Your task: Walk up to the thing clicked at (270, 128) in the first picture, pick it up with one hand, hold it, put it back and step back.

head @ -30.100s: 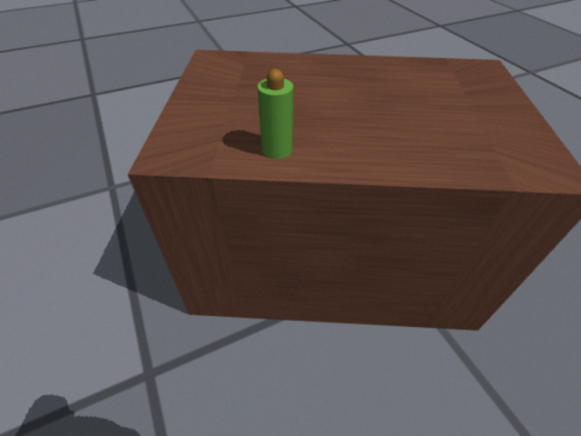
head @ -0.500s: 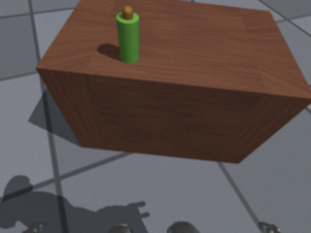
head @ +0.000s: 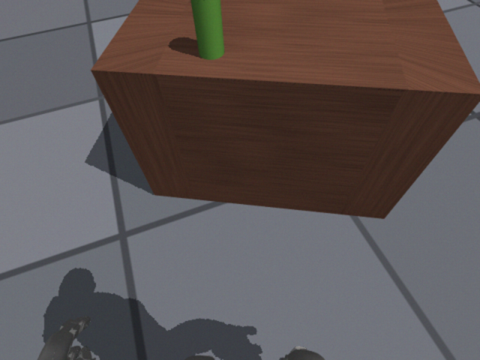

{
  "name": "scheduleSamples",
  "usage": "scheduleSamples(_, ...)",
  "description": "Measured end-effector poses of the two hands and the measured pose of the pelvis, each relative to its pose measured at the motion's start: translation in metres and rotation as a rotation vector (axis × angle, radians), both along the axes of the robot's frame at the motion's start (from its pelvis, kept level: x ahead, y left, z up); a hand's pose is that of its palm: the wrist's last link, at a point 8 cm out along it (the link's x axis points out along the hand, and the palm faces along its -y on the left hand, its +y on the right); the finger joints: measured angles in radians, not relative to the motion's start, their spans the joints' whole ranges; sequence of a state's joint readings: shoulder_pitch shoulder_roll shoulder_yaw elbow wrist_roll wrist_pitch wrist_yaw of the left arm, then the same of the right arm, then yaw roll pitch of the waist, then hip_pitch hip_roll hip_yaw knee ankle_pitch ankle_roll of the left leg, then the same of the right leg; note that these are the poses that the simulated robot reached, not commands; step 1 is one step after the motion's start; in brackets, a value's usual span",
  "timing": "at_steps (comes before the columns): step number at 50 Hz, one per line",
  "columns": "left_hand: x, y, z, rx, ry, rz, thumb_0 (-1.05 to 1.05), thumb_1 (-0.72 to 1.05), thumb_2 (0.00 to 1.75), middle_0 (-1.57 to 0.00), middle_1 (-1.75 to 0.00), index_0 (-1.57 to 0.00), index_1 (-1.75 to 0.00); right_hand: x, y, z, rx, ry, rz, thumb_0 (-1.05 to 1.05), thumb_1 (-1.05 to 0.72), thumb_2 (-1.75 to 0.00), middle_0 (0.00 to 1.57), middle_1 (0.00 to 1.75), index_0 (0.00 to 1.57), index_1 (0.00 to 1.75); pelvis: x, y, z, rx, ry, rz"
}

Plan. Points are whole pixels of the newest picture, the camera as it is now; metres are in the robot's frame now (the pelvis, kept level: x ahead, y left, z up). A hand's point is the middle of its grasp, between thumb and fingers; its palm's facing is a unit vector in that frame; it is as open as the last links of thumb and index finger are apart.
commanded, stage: step back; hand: left
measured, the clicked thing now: (207, 18) +0.94 +0.14 +0.05
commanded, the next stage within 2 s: stand in 1.48 s
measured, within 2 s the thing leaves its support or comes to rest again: neither
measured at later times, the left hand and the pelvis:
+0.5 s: hand out of the picture -0.10 +0.25 -0.13, palm faces -0.04 -0.90 -0.43, open 7.4 cm; pelvis -0.16 -0.02 +0.00, yaw -3 degrees
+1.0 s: hand out of the picture -0.13 +0.26 -0.13, palm faces +0.04 -0.92 -0.38, open 7.4 cm; pelvis -0.19 -0.01 +0.01, yaw +1 degrees
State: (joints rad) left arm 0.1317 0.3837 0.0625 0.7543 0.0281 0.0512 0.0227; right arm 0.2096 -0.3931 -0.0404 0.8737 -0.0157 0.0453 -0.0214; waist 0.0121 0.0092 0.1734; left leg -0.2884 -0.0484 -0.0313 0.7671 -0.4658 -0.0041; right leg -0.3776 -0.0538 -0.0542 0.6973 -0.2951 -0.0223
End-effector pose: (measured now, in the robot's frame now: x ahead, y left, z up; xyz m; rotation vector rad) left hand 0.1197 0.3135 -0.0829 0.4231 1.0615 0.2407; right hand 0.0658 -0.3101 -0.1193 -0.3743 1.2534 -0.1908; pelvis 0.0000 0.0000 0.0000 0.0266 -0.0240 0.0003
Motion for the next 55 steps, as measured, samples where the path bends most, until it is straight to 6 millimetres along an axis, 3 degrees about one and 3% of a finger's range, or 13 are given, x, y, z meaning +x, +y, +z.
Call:
scheduleSamples(5, -0.025, 0.002, -0.014, -0.044, -0.013, 0.017, 0.01, 0.90, 0.89, -0.20, -0.30, -0.20, -0.30, -0.030, 0.012, 0.005, 0.002, -0.014, 0.019, 0.01, -0.91, -0.90, 0.20, 0.30, 0.21, 0.30, -0.037, 0.005, -0.003, -0.001, -0.025, 0.012)
scheduleSamples(9, -0.056, -0.005, -0.015, -0.074, 0.010, 0.029, 0.01, 0.90, 0.89, -0.20, -0.30, -0.20, -0.30, -0.045, 0.009, 0.019, -0.015, -0.057, 0.025, 0.01, -0.91, -0.90, 0.20, 0.30, 0.21, 0.31, -0.063, 0.000, 0.004, -0.028, -0.016, -0.002)
scheduleSamples(13, -0.097, -0.013, -0.018, -0.077, 0.052, 0.016, 0.01, 0.90, 0.89, -0.20, -0.30, -0.20, -0.30, -0.052, -0.004, 0.027, -0.034, -0.117, 0.036, 0.01, -0.91, -0.90, 0.20, 0.30, 0.21, 0.31, -0.091, -0.007, 0.005, -0.040, -0.002, -0.031)
scheduleSamples(17, -0.143, -0.022, -0.025, -0.049, 0.098, 0.002, 0.01, 0.90, 0.89, -0.20, -0.30, -0.20, -0.30, -0.063, -0.023, 0.020, -0.028, -0.183, 0.031, 0.01, -0.90, -0.90, 0.20, 0.30, 0.21, 0.31, -0.121, -0.019, -0.004, -0.037, 0.005, -0.067)
scheduleSamples(22, -0.204, -0.029, -0.017, -0.032, 0.155, 0.030, 0.01, 0.90, 0.89, -0.20, -0.30, -0.21, -0.30, -0.099, -0.033, 0.016, -0.010, -0.166, -0.012, 0.00, -0.91, -0.90, 0.20, 0.30, 0.21, 0.30, -0.148, -0.025, 0.000, -0.023, -0.009, -0.070)
scheduleSamples(26, -0.231, -0.023, -0.008, -0.014, 0.155, 0.053, 0.01, 0.90, 0.89, -0.21, -0.30, -0.21, -0.30, -0.132, -0.032, 0.011, 0.001, -0.117, -0.010, 0.01, -0.91, -0.90, 0.20, 0.30, 0.21, 0.30, -0.163, -0.023, 0.004, -0.009, -0.010, -0.046)
scheduleSamples(33, -0.255, 0.003, -0.013, -0.012, 0.109, 0.090, 0.01, 0.90, 0.89, -0.20, -0.30, -0.21, -0.30, -0.179, -0.011, 0.003, 0.013, -0.022, 0.010, 0.01, -0.91, -0.90, 0.20, 0.30, 0.21, 0.30, -0.185, -0.011, 0.000, 0.013, -0.030, 0.001)
scheduleSamples(39, -0.260, 0.002, -0.013, -0.043, 0.127, 0.087, 0.01, 0.90, 0.89, -0.20, -0.30, -0.20, -0.30, -0.197, 0.004, 0.011, 0.052, -0.052, -0.006, 0.01, -0.91, -0.90, 0.20, 0.30, 0.21, 0.30, -0.192, -0.011, 0.008, -0.005, -0.026, -0.015)
scheduleSamples(48, -0.264, -0.014, -0.010, -0.066, 0.089, 0.097, 0.01, 0.90, 0.89, -0.20, -0.30, -0.21, -0.30, -0.185, -0.004, 0.012, 0.045, -0.052, -0.001, 0.01, -0.91, -0.90, 0.20, 0.30, 0.21, 0.30, -0.189, -0.013, 0.011, -0.032, -0.024, -0.001)
scheduleSamples(55, -0.254, 0.006, -0.021, -0.085, 0.113, 0.112, 0.01, 0.90, 0.89, -0.20, -0.30, -0.21, -0.30, -0.164, 0.005, 0.018, -0.001, -0.053, 0.023, 0.01, -0.91, -0.90, 0.20, 0.30, 0.21, 0.30, -0.175, 0.008, 0.007, -0.022, -0.023, 0.026)
